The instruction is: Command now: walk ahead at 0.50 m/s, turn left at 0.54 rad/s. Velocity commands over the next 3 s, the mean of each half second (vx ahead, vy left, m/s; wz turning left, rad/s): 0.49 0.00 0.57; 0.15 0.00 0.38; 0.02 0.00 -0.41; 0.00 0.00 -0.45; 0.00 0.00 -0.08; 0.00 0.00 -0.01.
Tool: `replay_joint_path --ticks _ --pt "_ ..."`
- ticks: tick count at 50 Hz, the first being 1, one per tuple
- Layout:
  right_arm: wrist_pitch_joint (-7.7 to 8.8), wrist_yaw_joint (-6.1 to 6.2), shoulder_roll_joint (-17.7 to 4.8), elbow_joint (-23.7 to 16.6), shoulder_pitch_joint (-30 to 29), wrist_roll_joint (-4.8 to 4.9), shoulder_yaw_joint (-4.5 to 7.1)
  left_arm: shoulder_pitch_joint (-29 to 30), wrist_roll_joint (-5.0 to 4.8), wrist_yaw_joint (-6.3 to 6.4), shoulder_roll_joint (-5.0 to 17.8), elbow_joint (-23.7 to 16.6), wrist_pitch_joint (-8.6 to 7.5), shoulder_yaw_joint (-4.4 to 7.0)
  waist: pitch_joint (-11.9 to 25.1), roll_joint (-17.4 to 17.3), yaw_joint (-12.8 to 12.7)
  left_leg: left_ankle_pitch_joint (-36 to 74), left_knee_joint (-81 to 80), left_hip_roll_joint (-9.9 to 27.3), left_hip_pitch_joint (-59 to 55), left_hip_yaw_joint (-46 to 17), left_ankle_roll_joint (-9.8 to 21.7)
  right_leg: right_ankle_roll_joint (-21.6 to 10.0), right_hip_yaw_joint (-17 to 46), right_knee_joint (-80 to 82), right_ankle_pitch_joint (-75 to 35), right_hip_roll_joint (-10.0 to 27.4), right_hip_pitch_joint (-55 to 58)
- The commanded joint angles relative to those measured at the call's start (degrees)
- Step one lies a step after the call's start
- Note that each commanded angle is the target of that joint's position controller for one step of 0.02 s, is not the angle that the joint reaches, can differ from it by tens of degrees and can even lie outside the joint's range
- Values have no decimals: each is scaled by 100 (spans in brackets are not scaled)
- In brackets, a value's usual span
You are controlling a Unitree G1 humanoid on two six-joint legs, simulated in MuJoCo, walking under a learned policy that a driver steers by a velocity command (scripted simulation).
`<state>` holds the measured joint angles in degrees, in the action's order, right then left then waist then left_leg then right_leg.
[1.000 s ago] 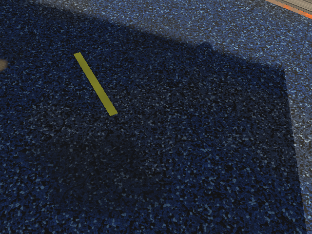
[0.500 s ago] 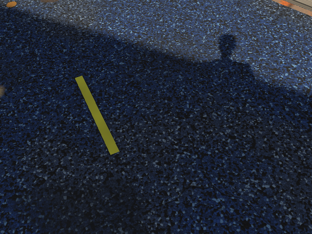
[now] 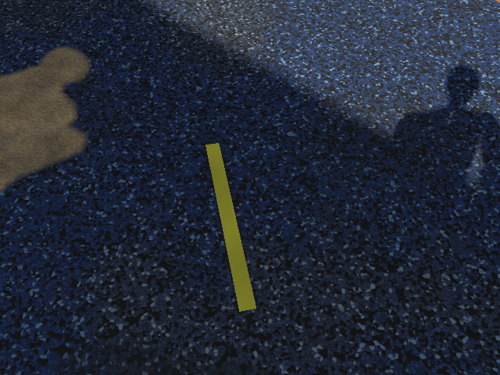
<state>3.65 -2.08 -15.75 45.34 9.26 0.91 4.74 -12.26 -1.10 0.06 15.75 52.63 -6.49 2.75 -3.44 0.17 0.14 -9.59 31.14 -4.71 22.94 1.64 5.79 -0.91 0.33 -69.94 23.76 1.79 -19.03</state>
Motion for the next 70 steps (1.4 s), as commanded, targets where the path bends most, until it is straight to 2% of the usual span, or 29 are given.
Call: replay_joint_path --ticks 1,4,9,14,17,18,19,20,21,22,24,27,31,39,41,42,43,44,45,48,52,57,61,62,63,64,65,68,70 --pt "95 63 -566 -350 318 -69 118 236 92 6 769 -552 -170 203 720 -11 0 1150 -1661 1581 -1932 -2381 1180 -7 487 300 -408 505 -1787" --pt "101 160 -789 -390 390 -24 168 270 186 37 582 -670 19 195 524 -122 -130 1620 -1900 1416 -1233 -1986 1212 298 328 1164 -756 482 -1580" --pt "19 296 -950 -353 756 23 225 1310 171 13 342 -1030 14 95 320 -377 246 1015 -1833 915 -748 -1468 760 466 174 3379 -2660 65 -1162" --pt "-51 312 -863 -230 1111 60 211 1691 66 -82 604 -1291 -76 148 344 -565 372 441 -1293 1176 -1337 -2124 574 314 394 4212 -2693 -111 -892" --pt "-107 349 -829 -311 984 24 203 1123 60 -112 813 -1184 -180 245 493 -791 3 765 -640 1211 -1589 -2475 430 49 317 4502 -2095 -155 -176" --pt "-101 336 -641 -384 929 2 132 521 126 -84 987 -1053 -213 331 906 -717 -288 998 66 917 -1378 -2297 260 -152 393 4539 -2095 25 808" --pt "-84 315 -334 -512 959 -85 9 -383 204 -40 1308 -971 -216 415 1718 -107 -637 196 1656 526 -640 -1787 33 -501 1311 4411 -1774 991 2303" --pt "-16 295 -11 -679 1840 99 -89 -846 240 -54 1741 -767 -122 524 2326 1939 -213 -2485 3472 -212 1460 -1111 -343 -1488 4071 4961 -639 2272 4049" --pt "-15 318 -671 -522 1796 178 9 -699 95 -82 1165 -867 -92 408 1975 1355 -347 -2388 4237 307 2188 -1272 -401 -1410 4496 5230 659 2303 3864" --pt "-56 326 -1012 -606 1112 125 108 -357 103 -52 780 -996 -49 299 1167 774 -502 -1888 4397 469 2318 -1171 -462 -1143 3440 5269 15 2039 3091" --pt "-132 364 -948 -742 665 -22 168 230 217 -41 568 -1047 33 205 493 332 -234 -1409 4073 754 1824 -967 -601 -971 1919 5221 -2794 1599 1744" --pt "-296 334 -544 -864 839 48 135 340 207 -35 591 -935 30 213 490 650 34 -1348 3464 909 1309 -651 -716 -994 744 5346 -4600 1304 1131" --pt "-395 269 -371 -1117 565 25 60 498 135 81 918 -897 167 336 726 605 35 -263 2297 969 1161 -419 -805 -1119 13 5539 -4956 1371 1219" --pt "-438 -15 -549 -1555 -205 -31 150 349 -84 103 1187 -768 413 405 599 566 -151 -18 416 683 340 -12 -384 -782 -567 4828 -4368 1456 1580" --pt "-384 41 -701 -1403 361 -83 248 284 -127 75 1074 -680 433 349 882 251 206 759 -641 344 -836 79 -101 -510 -715 3743 -4455 1134 1370" --pt "-370 154 -1156 -1370 716 -146 349 14 41 33 834 -674 392 245 1336 -451 273 3249 -649 1055 -2090 -747 198 -132 -942 2707 -3186 753 601" --pt "-358 273 -1364 -1509 676 -323 259 -214 326 -69 293 -818 331 -1 1907 -1719 28 6081 -197 2735 -3556 -2592 1297 302 -790 927 1521 71 -1108" --pt "-324 260 -652 -1476 634 -300 -20 -464 202 -153 399 -582 372 -22 2799 -1003 100 5905 -175 3085 -3389 -2623 1769 433 342 546 2026 312 -869" --pt "-317 173 -486 -1288 577 -252 -43 -171 -62 -185 713 -597 453 58 2373 -846 175 4415 -504 2697 -2905 -2216 1638 475 322 611 1781 397 -1009" --pt "-291 188 -535 -1120 -414 -247 -60 112 27 11 733 -490 715 89 1168 -718 -157 2749 -981 1904 -1209 -1070 774 641 184 1551 953 442 -436" --pt "-331 349 -848 -985 -533 -264 93 -59 33 122 759 -490 826 134 1052 -770 -131 1822 -1225 2012 -873 -773 851 638 -159 1820 167 220 -66" --pt "-410 483 -755 -768 -595 -201 125 197 38 112 631 -723 922 170 807 -796 -34 726 -1361 2261 -934 -696 822 355 -239 1993 167 289 -235" --pt "-492 511 -742 -627 -853 19 163 -390 98 -27 609 -601 913 231 813 -666 -404 557 -615 2032 -799 -163 286 -51 -546 3690 -866 8 632" --pt "-521 507 -577 -489 -543 50 155 -481 162 -29 833 -616 895 294 617 -14 -338 -181 239 1646 -374 267 -207 -331 119 4525 -1644 241 897" --pt "-528 481 -250 -640 -459 -165 74 -389 158 78 1532 -795 867 439 393 1746 -39 -2018 1885 737 1075 799 -875 -1049 2278 4970 -3384 1667 1362" --pt "-493 518 -411 -878 -1175 -161 108 -463 372 19 1695 -925 756 432 455 1639 -451 -3051 2985 241 1549 -88 -909 -1919 3111 5374 -3633 2172 984" --pt "-488 531 -561 -839 -1200 -85 165 -279 433 -8 1600 -977 630 418 446 1092 -351 -2678 3496 382 1616 -463 -819 -1809 2751 5404 -3108 1930 927" --pt "-515 602 -732 -528 -820 -148 277 351 64 107 1090 -1136 575 302 469 646 -10 -1442 3454 572 1592 -606 -839 -1075 1848 5178 -2817 1241 1078" --pt "-472 582 -618 -497 -735 -116 263 152 70 161 985 -1156 599 265 720 601 -18 -1103 3459 469 1445 -601 -920 -1089 1720 5097 -3251 1098 1328"
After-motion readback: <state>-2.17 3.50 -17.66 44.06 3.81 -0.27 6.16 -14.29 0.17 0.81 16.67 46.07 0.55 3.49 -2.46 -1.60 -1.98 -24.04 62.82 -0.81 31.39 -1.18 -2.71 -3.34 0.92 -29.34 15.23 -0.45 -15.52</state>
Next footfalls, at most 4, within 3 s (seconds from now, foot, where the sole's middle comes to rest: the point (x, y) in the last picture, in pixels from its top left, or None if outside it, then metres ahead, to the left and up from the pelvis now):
0.38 right None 0.41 -0.12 -0.76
0.84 left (192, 370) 0.46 0.17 -0.76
1.24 right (289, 357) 0.49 -0.07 -0.76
1.76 left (200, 358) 0.49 0.15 -0.76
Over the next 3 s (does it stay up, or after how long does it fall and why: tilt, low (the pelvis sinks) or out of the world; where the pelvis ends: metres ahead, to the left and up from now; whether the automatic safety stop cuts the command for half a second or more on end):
stays up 0.44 0.00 0.01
